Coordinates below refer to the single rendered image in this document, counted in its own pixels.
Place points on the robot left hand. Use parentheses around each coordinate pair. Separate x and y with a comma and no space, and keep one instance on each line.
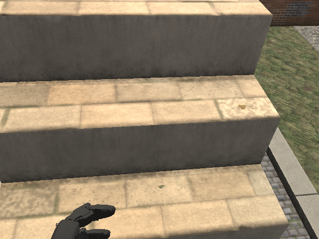
(69,228)

